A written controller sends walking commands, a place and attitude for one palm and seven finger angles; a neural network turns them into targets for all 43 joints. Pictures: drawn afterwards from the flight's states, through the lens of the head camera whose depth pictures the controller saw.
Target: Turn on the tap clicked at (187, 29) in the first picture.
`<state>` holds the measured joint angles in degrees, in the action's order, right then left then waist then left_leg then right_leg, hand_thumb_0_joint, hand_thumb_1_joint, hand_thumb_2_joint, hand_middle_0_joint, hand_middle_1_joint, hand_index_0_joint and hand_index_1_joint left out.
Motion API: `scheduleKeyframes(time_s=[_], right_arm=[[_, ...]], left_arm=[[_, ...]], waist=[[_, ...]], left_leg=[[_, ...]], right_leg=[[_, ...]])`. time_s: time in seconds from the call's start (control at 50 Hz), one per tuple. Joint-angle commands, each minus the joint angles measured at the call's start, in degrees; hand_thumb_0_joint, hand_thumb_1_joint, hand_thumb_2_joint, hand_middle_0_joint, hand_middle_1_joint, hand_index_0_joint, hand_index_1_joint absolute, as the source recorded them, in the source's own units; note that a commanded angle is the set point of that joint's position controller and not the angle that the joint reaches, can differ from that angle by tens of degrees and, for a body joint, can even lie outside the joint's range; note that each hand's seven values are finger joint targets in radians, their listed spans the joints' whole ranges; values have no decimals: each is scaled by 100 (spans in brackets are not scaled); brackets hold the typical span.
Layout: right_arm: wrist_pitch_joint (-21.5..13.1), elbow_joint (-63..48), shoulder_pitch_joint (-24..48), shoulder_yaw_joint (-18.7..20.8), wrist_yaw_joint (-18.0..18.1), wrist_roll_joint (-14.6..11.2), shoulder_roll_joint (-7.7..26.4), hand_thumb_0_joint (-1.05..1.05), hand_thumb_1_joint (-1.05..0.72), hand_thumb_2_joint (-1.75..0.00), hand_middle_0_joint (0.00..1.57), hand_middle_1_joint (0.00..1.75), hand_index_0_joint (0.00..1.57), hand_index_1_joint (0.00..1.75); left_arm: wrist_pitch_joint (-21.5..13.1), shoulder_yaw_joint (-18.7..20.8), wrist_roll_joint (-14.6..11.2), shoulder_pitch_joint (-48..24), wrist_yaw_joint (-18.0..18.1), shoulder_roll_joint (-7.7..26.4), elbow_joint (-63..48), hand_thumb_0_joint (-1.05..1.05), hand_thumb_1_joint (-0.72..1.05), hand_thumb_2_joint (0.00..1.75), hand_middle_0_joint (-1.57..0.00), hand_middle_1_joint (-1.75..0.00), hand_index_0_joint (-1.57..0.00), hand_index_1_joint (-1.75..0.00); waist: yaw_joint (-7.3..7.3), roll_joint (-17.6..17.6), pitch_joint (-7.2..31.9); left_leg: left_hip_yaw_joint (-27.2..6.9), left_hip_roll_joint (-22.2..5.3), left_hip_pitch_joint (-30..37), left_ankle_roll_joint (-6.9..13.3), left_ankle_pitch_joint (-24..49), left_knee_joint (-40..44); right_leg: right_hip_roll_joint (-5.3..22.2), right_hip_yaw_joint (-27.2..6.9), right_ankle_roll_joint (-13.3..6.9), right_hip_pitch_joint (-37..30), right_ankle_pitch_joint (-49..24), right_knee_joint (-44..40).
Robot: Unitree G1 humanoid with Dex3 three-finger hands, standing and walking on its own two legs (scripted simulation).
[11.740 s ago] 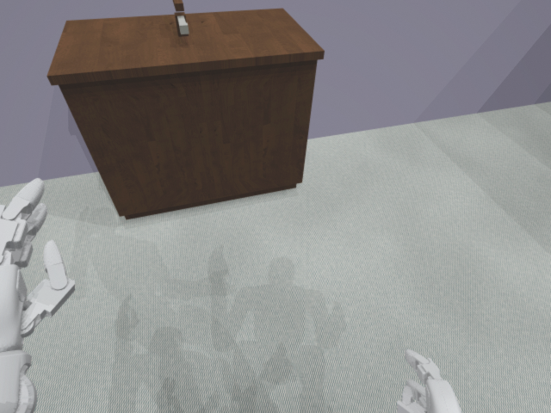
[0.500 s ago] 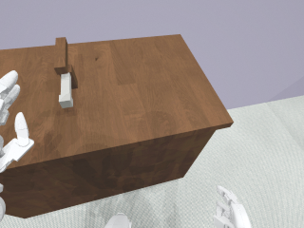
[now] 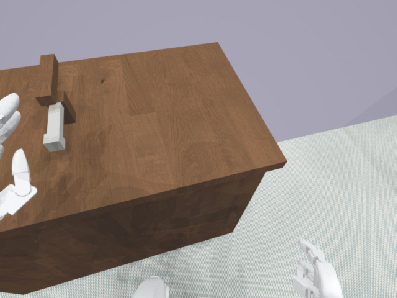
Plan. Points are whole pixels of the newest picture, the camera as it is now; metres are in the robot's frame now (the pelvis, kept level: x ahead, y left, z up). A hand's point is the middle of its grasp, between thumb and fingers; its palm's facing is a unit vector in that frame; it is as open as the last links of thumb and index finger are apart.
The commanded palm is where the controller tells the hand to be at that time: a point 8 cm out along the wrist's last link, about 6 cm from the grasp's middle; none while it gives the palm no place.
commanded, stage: shuffle to correct the standing spot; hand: left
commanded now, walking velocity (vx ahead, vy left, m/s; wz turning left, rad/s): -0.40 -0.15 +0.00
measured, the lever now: (54, 141) +0.37 +0.31 +0.07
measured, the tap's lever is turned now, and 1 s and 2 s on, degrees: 0 0 0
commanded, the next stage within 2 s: come to a stop and stand still in 0.16 s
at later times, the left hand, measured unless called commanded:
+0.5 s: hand (53, 221) +0.19 +0.19 +0.18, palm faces +0.35 -0.80 -0.49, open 7.4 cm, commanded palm +0.13 +0.23 +0.19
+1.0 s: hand (70, 253) +0.16 +0.17 +0.17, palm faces +0.30 -0.85 -0.44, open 7.4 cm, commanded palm +0.10 +0.21 +0.19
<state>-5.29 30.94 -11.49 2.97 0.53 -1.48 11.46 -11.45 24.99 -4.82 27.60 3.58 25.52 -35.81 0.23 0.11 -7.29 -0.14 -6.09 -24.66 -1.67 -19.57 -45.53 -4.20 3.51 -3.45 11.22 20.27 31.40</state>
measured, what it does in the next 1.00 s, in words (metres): steps on the spot: right foot, then left foot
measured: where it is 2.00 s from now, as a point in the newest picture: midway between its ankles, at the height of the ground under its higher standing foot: outside the picture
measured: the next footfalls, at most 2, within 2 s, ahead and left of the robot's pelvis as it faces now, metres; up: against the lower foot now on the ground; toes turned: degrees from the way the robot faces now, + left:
right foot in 0.36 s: +0.00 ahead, -0.18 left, +0.00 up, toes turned -3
left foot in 0.58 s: -0.03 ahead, +0.06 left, +0.00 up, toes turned -6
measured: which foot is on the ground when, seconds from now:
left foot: down 0.00-0.38, up 0.40-0.56, down 0.58-1.00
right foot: down 0.00-0.08, up 0.10-0.34, down 0.36-1.00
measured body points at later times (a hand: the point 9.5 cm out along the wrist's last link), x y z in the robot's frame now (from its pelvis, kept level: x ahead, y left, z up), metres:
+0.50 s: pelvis -0.04 -0.04 -0.01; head +0.00 -0.05 +0.44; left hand +0.16 +0.23 +0.21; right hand +0.10 -0.29 -0.10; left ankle -0.03 +0.06 -0.69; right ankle +0.00 -0.20 -0.73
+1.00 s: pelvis -0.07 -0.06 +0.00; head -0.07 -0.09 +0.45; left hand +0.13 +0.21 +0.20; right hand +0.10 -0.27 -0.08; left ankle -0.04 +0.04 -0.73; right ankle -0.04 -0.18 -0.73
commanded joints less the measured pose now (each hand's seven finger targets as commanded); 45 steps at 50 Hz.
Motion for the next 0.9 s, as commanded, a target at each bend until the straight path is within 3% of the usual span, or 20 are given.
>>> scheduleKeyframes(time_s=[0.0, 0.02, 0.04, 0.06, 0.08, 0.2, 0.28, 0.32, 0.36, 0.4, 0.54, 0.6, 0.68, 0.7, 0.72, 0.74, 0.78, 0.8, 0.84, 0.88], right_arm=[[-314, -830, 173, 4, 140, 47, 403, 0, -90, -90, 20, 30, 20, 30], [-319, -764, 109, -9, 176, 70, 432, 0, -90, -90, 20, 30, 20, 30], [-383, -685, 248, 38, 221, 144, 547, 0, -90, -90, 20, 30, 20, 30], [-392, -665, 261, 120, 174, 323, 627, 0, -90, -90, 20, 30, 20, 30], [-497, -496, 221, 145, 124, 393, 590, 0, -90, -90, 20, 30, 20, 30], [-599, -703, 205, 302, -90, 198, 715, 0, -90, -90, 20, 30, 20, 30], [-538, -966, 182, 193, -160, -18, 697, 0, -90, -90, 20, 30, 20, 30], [-480, -892, 21, 160, -129, -68, 656, 0, -90, -90, 20, 30, 20, 30], [-446, -806, -31, 59, -52, -79, 465, 0, -90, -90, 20, 30, 20, 30], [-443, -648, 81, 76, 23, -123, 568, 0, -90, -90, 20, 30, 20, 30], [-510, -503, 356, 66, 207, -35, 634, 0, -90, -90, 20, 30, 20, 30], [-618, -514, 425, 68, 152, 70, 613, 0, -90, -90, 20, 30, 20, 30], [-669, -445, 143, 165, -10, 5, 787, 0, -90, -90, 20, 30, 20, 30], [-1010, -2, -578, 161, 25, 505, 635, 0, -90, -90, 20, 30, 20, 30], [-1129, -306, -171, -133, 23, 224, 140, 0, -90, -90, 20, 30, 20, 30], [-1040, -458, -105, -6, -41, -17, 506, 0, -90, -90, 20, 30, 20, 30], [-1014, -330, -178, 61, -58, 63, 676, 0, -90, -90, 20, 30, 20, 30], [-878, -411, -244, 155, -191, 29, 687, 0, -90, -90, 20, 30, 20, 30], [-757, -604, 26, 99, -370, -85, 662, 0, -90, -90, 20, 30, 20, 30], [-611, -753, 242, 83, -308, -154, 772, 0, -90, -90, 20, 30, 20, 30]], left_arm=[[-465, 993, -18, 481, 226, 1021, -782, 0, 90, 90, -20, -30, -20, -30], [-522, 970, -33, 414, 243, 1008, -908, 0, 90, 90, -20, -30, -20, -30], [-607, 963, -51, 315, 253, 1046, -1082, 0, 90, 90, -20, -30, -20, -30], [-732, 773, 8, 21, 219, 833, -1220, 0, 90, 90, -20, -30, -20, -30], [-771, 905, 125, -316, 208, 916, -1127, 0, 90, 90, -20, -30, -20, -30], [-596, 751, 183, -240, 155, 673, -1741, 0, 90, 90, -20, -30, -20, -30], [-436, 916, 145, 179, 246, 802, -1423, 0, 90, 90, -20, -30, -20, -30], [-355, 984, 174, 87, 319, 894, -987, 0, 90, 90, -20, -30, -20, -30], [-313, 1033, 145, -104, 399, 1137, -629, 0, 90, 90, -20, -30, -20, -30], [-187, 828, 94, -307, 400, 916, -324, 0, 90, 90, -20, -30, -20, -30], [-281, 530, 213, -278, 609, 685, -894, 0, 90, 90, -20, -30, -20, -30], [-405, 470, 362, -394, 624, 810, -1389, 0, 90, 90, -20, -30, -20, -30], [-441, 416, 377, -543, 612, 694, -1410, 0, 90, 90, -20, -30, -20, -30], [-999, 3439, 958, -5017, 575, 4609, -1310, 0, 90, 90, -20, -30, -20, -30], [-831, 1120, 507, -2371, 194, 1503, 1080, 0, 90, 90, -20, -30, -20, -30], [-743, 1145, 188, -1547, 264, 1268, 535, 0, 90, 90, -20, -30, -20, -30], [-665, 898, 158, -1549, 138, 1234, 1108, 0, 90, 90, -20, -30, -20, -30], [-598, 477, 147, -1143, 90, 656, 962, 0, 90, 90, -20, -30, -20, -30], [-437, -117, 123, -621, 12, 3, 792, 0, 90, 90, -20, -30, -20, -30], [-294, -43, 84, -325, 67, 244, 763, 0, 90, 90, -20, -30, -20, -30]], waist=[[-8, -319, 1209], [98, -161, 1517], [111, 591, 1734], [49, 1319, 1723], [12, 730, 1654], [-179, 1517, 1398], [-74, 1679, 1213], [-17, 722, 1162], [82, -1219, 968], [5, -2013, 860], [95, -13, 866], [44, 2286, 888], [1, 1371, 946], [-540, 564, 941], [-203, -25, 1659], [-180, 553, 1810], [-165, 1608, 1804], [-94, 1465, 1879], [-143, 449, 1676], [-192, -1196, 1632]], left_leg=[[419, 377, 293, 211, -217, 1041], [507, 307, 1440, 303, 1305, 1999], [-443, -572, 3041, 664, 3961, 2359], [-2038, -1830, 3539, 1253, 6026, 2092], [-1957, -2056, 3339, 1338, 6032, 1969], [-150, -1137, 1595, 662, 3316, 1994], [-271, -900, 367, 575, -60, 1806], [144, -366, -282, 350, -1492, 870], [408, 517, -231, 99, -1340, -1302], [-96, 424, 26, 118, -832, -2112], [144, 409, 1375, 351, 314, 2455], [-1674, -744, 1485, 891, 1701, 2826], [-1030, -441, 1390, 838, 2612, 2049], [318, -138, 498, 527, 3009, 1024], [-202, 483, 902, 204, 3167, 1129], [114, 539, 1517, 10, 3321, 1659], [-93, 5, 2690, 192, 4637, 2004], [-336, -244, 2809, 361, 5018, 1691], [-103, -229, 2418, 382, 4484, 1556], [2, 60, 1121, 316, 2656, 1358]], right_leg=[[1618, -955, -318, -597, -5605, 98], [1294, -478, 29, -118, -5329, 724], [721, -47, 414, 1153, -3650, 1934], [140, -476, 586, 2312, 434, 3105], [171, -1190, 461, 2416, 1059, 3746], [636, -378, 244, 1159, 112, 1805], [576, 235, 368, -119, -297, 281], [743, 94, 364, -631, -484, -304], [1919, -1413, -248, 199, -393, -1461], [2413, -1996, -720, 912, 344, -1846], [1491, -542, -63, 462, -206, -69], [677, -124, 270, 1291, 923, 1927], [564, 20, 193, 720, 142, 509], [685, -371, 34, 404, -1363, 57], [1147, -1690, -595, -62, -2992, 147], [1188, -1478, -543, -472, -4216, 281], [726, -558, 191, 544, -2530, 685], [651, -325, 249, 694, -1275, 739], [517, -148, 257, 274, -1514, 49], [805, -566, 233, -716, -2763, -490]])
